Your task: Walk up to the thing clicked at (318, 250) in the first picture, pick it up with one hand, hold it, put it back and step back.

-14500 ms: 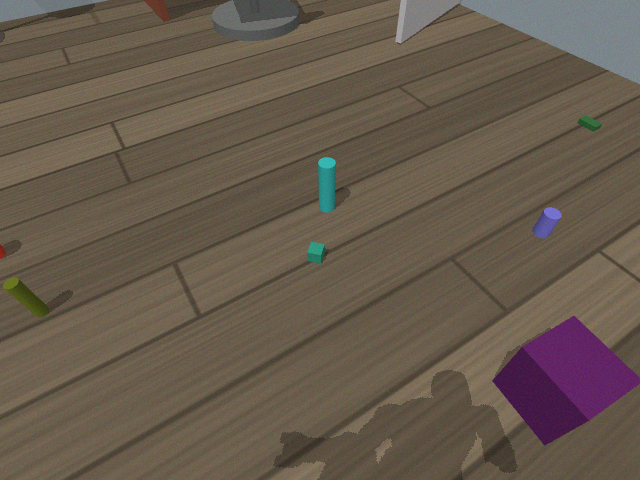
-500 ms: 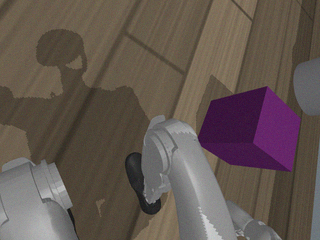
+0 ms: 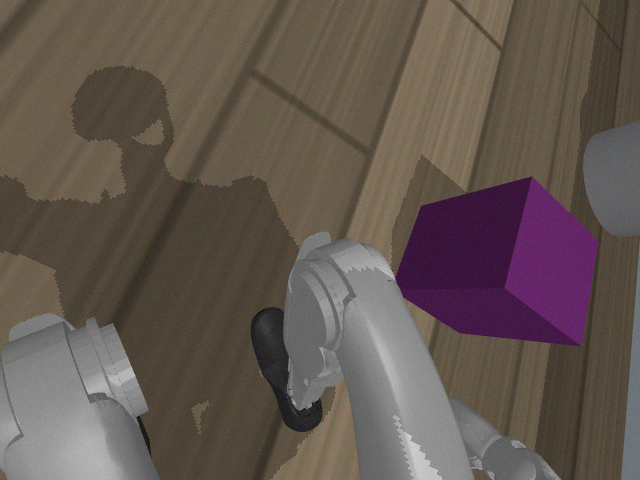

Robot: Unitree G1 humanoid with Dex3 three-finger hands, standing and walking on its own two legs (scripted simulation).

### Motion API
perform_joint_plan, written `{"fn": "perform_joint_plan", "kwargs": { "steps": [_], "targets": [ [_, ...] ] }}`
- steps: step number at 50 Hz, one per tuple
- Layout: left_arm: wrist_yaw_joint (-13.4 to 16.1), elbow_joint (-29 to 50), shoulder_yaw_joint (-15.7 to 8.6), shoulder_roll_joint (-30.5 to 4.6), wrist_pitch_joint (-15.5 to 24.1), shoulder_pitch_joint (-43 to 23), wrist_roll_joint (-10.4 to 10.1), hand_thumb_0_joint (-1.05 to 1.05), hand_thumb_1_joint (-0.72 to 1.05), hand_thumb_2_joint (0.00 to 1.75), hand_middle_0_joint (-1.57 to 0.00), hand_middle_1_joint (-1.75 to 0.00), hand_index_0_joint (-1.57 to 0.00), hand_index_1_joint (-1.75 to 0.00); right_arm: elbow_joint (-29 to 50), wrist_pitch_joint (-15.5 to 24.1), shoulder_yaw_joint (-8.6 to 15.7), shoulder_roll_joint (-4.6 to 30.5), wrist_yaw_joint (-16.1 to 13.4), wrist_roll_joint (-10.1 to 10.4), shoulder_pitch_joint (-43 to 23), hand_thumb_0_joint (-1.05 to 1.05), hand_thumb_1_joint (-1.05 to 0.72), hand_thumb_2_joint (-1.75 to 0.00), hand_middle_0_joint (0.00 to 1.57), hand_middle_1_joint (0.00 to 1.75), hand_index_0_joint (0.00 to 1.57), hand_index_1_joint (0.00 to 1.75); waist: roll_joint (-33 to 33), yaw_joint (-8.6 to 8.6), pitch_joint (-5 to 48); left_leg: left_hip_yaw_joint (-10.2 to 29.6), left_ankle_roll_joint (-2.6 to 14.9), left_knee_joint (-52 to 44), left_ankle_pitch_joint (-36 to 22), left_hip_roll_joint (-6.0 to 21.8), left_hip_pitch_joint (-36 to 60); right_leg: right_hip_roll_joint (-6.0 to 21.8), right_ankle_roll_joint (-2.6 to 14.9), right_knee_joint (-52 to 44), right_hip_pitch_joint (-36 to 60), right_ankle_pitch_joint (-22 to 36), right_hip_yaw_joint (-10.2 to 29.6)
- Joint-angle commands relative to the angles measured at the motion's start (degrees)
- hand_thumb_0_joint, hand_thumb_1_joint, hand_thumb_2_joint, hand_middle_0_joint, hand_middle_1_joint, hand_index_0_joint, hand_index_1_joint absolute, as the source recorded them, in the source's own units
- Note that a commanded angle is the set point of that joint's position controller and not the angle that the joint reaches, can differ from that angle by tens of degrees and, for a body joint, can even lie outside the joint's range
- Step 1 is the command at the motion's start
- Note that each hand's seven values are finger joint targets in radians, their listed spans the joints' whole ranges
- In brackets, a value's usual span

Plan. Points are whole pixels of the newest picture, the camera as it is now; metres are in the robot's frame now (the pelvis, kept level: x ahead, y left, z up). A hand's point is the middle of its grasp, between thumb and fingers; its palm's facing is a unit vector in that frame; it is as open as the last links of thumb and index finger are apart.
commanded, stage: settle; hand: left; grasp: from above
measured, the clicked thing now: out of the picture +0.44 +0.37 -0.27
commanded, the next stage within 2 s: lift in 1.00 s
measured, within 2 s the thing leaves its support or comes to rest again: leaves its support in 0.40 s
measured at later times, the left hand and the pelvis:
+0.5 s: hand out of the picture +0.43 +0.36 -0.22, palm faces -0.42 -0.14 -0.90, open 6.2 cm; pelvis +0.00 +0.00 +0.01, yaw +1 degrees
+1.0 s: hand out of the picture +0.42 +0.37 -0.13, palm faces -0.48 -0.11 -0.87, open 5.8 cm; pelvis -0.01 -0.01 +0.03, yaw +5 degrees
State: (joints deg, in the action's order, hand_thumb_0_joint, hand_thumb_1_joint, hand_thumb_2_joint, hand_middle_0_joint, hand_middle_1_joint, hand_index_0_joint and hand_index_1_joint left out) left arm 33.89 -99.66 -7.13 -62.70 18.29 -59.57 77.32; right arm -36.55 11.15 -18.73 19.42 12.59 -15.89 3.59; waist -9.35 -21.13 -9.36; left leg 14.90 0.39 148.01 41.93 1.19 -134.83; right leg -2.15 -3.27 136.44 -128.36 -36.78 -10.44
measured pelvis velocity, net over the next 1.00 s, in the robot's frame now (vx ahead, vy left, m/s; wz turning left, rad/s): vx -0.01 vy -0.01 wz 0.09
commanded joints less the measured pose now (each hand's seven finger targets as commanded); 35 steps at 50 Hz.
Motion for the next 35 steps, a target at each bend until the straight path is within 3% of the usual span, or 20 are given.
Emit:
{"fn": "perform_joint_plan", "kwargs": {
  "steps": [1,5,9,10,11,12,13,16,18,21,27,29,30,32,35],
  "targets": [
    [1.8,3.7,0.8,-11.9,-1.1,-10.8,-0.6,0.0,0.72,0.57,-1.01,-0.55,-1.03,-0.53,-0.3,0.3,6.0,19.7,-0.3,0.2,9.8,0.0,-0.89,-0.9,0.2,0.3,0.2,0.3,31.6,-2.47,32.6,-4.7,-0.32,-16.8,-12.8,1.7,27.3,-2.4,4.03,-9.4,17.4,12.6,-5.4],
    [1.9,5.0,-0.4,-14.0,-1.5,-12.5,-1.2,0.0,0.65,0.54,-0.99,-0.6,-1.03,-0.56,-0.2,0.2,6.5,20.0,-0.6,0.4,9.7,0.0,-0.91,-0.9,0.2,0.3,0.2,0.3,31.7,-1.69,34.3,-4.9,-0.22,-17.2,-11.1,1.6,26.8,-2.4,4.25,-10.0,18.0,11.3,-4.9],
    [1.0,8.6,-0.6,-13.4,-2.3,-13.7,-1.7,0.0,0.67,0.54,-1.01,-0.58,-1.05,-0.54,0.0,0.3,7.1,19.7,-0.5,0.6,10.9,0.0,-0.91,-0.9,0.2,0.3,0.2,0.3,32.8,-1.35,38.0,-5.8,-0.13,-16.4,-14.0,1.4,28.7,-2.4,4.24,-10.1,19.7,13.8,-4.5],
    [1.0,7.9,-2.0,-14.6,-2.5,-12.8,-1.8,0.0,0.67,0.55,-1.01,-0.58,-1.05,-0.54,-0.7,0.2,7.1,19.5,-0.5,0.7,11.6,0.0,-0.91,-0.9,0.2,0.3,0.2,0.3,32.9,-1.03,37.9,-5.8,-0.22,-16.3,-15.0,1.3,29.1,-2.2,4.16,-9.8,19.3,14.4,-4.8],
    [0.4,8.6,-1.4,-13.9,-2.6,-12.9,-2.0,0.0,0.69,0.55,-1.02,-0.58,-1.06,-0.54,-0.4,0.3,7.4,19.5,-0.5,1.0,10.9,0.0,-0.91,-0.9,0.2,0.3,0.2,0.3,33.2,-1.09,37.7,-5.8,-0.32,-16.3,-14.8,1.4,28.9,-2.3,4.24,-9.7,19.0,14.1,-4.5],
    [0.4,11.1,-3.5,-16.3,-2.2,-13.5,-2.5,0.0,0.69,0.56,-1.02,-0.58,-1.06,-0.55,-0.9,0.1,7.7,19.7,-0.6,1.1,11.2,0.0,-0.91,-0.9,0.2,0.3,0.2,0.3,34.6,-0.24,38.9,-5.8,-0.44,-16.7,-15.1,1.3,28.9,-2.1,4.42,-9.9,19.9,14.1,-4.6],
    [-0.1,10.9,-3.8,-16.3,-2.3,-11.9,-2.2,0.0,0.69,0.54,-1.02,-0.57,-1.06,-0.54,-0.4,0.0,8.1,20.0,-0.8,1.3,11.2,0.0,-0.91,-0.9,0.2,0.3,0.2,0.3,34.5,0.24,38.7,-5.9,-0.58,-16.5,-15.7,1.2,29.2,-2.0,4.66,-9.8,19.2,14.2,-4.6],
    [-1.5,15.7,-3.1,-14.0,-2.5,-12.8,-2.7,0.0,0.7,0.48,-1.02,-0.53,-1.06,-0.49,-0.4,-0.2,9.2,19.1,-0.5,1.4,11.2,0.0,-0.91,-0.9,0.2,0.3,0.2,0.3,36.2,0.57,41.6,-6.7,-0.66,-16.4,-16.9,1.2,30.9,-2.0,4.68,-9.9,19.6,15.3,-4.0],
    [-2.3,22.0,-3.2,-13.2,-2.3,-13.4,-4.1,0.0,0.7,0.48,-1.02,-0.53,-1.06,-0.49,0.0,-0.4,9.8,18.5,-0.3,2.0,11.2,0.0,-0.91,-0.9,0.2,0.3,0.2,0.3,38.6,1.87,45.3,-7.0,-0.82,-17.2,-18.9,0.9,33.1,-1.8,4.8,-10.2,20.8,16.7,-4.0],
    [-4.0,24.1,-3.2,-11.6,-2.9,-10.2,-4.4,0.0,0.73,0.45,-1.03,-0.5,-1.08,-0.46,-1.5,-1.4,11.1,17.8,-0.1,2.6,12.6,0.0,-0.9,-0.9,0.2,0.3,0.2,0.3,39.5,3.28,47.0,-7.5,-1.0,-17.8,-20.9,0.8,34.0,-1.7,5.11,-10.1,20.2,17.5,-3.6],
    [-8.4,28.7,-2.0,-7.7,-4.2,-11.7,-5.3,0.0,0.75,0.46,-1.08,-0.45,-1.11,-0.42,-1.6,-3.6,13.8,16.4,0.2,4.8,13.9,0.0,-0.9,-0.9,0.2,0.3,0.2,0.3,37.0,4.56,47.8,-8.7,-0.18,-19.1,-17.1,0.2,31.6,-1.2,5.3,-12.0,18.7,14.9,-2.1],
    [-9.8,28.6,-1.3,-6.1,-4.5,-12.2,-5.8,0.0,0.77,0.45,-1.09,-0.45,-1.13,-0.42,-1.5,-4.4,14.4,16.6,0.1,5.5,14.5,0.0,-0.9,-0.9,0.2,0.3,0.2,0.3,35.7,4.24,46.7,-8.3,-0.24,-20.4,-15.9,-0.2,31.3,-0.8,5.48,-12.4,17.0,13.7,-2.2],
    [-10.5,28.5,-1.1,-5.4,-4.6,-11.0,-6.0,0.0,0.76,0.46,-1.09,-0.44,-1.12,-0.41,-1.5,-4.9,14.6,15.9,0.1,5.9,14.5,0.0,-0.9,-0.9,0.2,0.3,0.2,0.3,36.0,5.11,47.3,-8.4,-0.2,-20.8,-16.1,-0.1,31.2,-0.9,5.53,-12.2,17.4,13.8,-1.8],
    [-12.2,29.0,0.0,-3.5,-4.6,-12.4,-6.1,0.0,0.77,0.44,-1.09,-0.44,-1.13,-0.4,-1.2,-5.7,15.0,15.8,-0.2,6.4,15.2,0.0,-0.9,-0.9,0.2,0.3,0.2,0.3,32.4,4.01,46.7,-8.6,0.21,-20.7,-15.3,-0.5,30.0,-0.7,5.51,-13.4,17.0,13.0,-1.8],
    [-14.2,29.4,0.5,-2.6,-4.3,-13.0,-6.6,0.0,0.77,0.45,-1.11,-0.43,-1.14,-0.4,-1.0,-6.6,15.5,15.7,-1.0,7.2,15.6,0.0,-0.9,-0.9,0.2,0.3,0.2,0.3,31.1,4.3,46.2,-8.7,0.28,-21.3,-14.1,-0.8,30.1,-0.3,5.72,-14.3,16.3,11.8,-1.3]
  ]
}}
